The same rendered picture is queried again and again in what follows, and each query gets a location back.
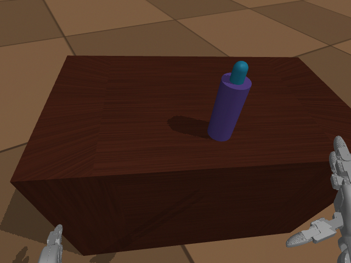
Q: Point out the bottle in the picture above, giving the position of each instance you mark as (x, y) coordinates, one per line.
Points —
(232, 93)

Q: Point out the right robot hand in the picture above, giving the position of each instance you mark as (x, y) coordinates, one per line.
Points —
(322, 229)

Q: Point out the left robot hand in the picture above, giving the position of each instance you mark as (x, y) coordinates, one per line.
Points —
(52, 253)

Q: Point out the right robot arm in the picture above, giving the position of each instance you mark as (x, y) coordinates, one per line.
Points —
(344, 244)

